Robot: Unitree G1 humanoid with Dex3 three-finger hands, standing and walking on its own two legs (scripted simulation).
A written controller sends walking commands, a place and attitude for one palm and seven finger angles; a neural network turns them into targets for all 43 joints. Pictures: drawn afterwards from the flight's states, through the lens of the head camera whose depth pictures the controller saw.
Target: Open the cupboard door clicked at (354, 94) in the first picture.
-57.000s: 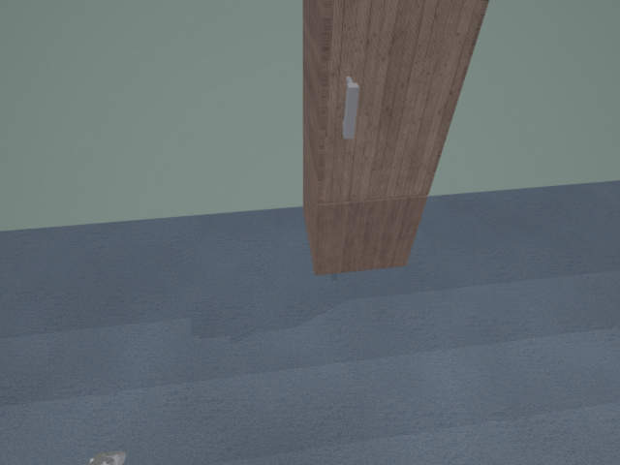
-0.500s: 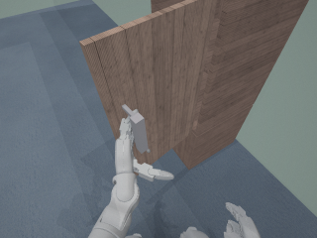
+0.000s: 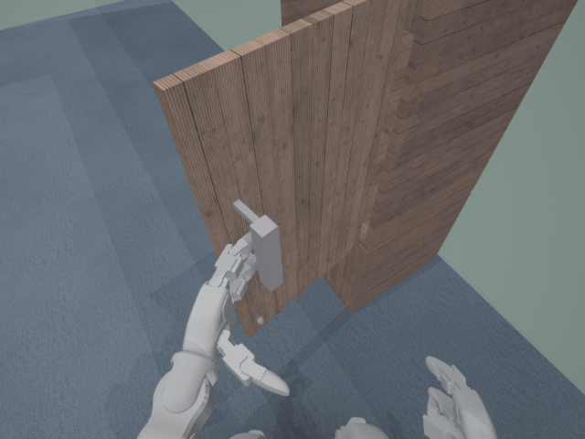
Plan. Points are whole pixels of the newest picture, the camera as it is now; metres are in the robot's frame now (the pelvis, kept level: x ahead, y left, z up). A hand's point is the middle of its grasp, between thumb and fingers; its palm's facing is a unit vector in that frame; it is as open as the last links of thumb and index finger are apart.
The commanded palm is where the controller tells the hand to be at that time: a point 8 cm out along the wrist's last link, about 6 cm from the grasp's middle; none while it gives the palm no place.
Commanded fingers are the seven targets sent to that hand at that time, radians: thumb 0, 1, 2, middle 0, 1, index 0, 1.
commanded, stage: slide the hand sideways off the handle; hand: left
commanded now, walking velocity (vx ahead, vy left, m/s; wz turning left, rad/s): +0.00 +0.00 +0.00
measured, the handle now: (257, 246) +0.36 +0.07 +0.06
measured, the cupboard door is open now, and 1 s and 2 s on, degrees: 100 100 100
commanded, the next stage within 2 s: draw the hand back to the body in 0.62 s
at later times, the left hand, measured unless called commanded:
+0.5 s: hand (214, 357) +0.21 +0.10 +0.06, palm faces -0.10 -0.99 -0.03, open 16.3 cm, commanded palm +0.19 +0.16 +0.06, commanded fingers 0.00 -0.50 0.30 -0.15 -0.30 -0.15 -0.30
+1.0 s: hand (163, 366) +0.19 +0.15 +0.09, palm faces -0.10 -0.99 -0.08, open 16.3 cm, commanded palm +0.17 +0.21 +0.10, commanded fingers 0.00 -0.50 0.30 -0.15 -0.30 -0.15 -0.30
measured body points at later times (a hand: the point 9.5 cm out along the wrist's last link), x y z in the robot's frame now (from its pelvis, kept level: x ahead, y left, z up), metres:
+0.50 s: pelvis +0.01 -0.01 -0.01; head +0.06 -0.02 +0.44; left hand +0.21 +0.16 +0.07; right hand +0.20 -0.23 -0.08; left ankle -0.01 +0.10 -0.68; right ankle +0.04 -0.09 -0.68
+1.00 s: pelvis +0.00 +0.00 +0.00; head +0.02 -0.01 +0.45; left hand +0.19 +0.20 +0.10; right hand +0.18 -0.22 -0.07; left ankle -0.01 +0.10 -0.68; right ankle +0.04 -0.09 -0.68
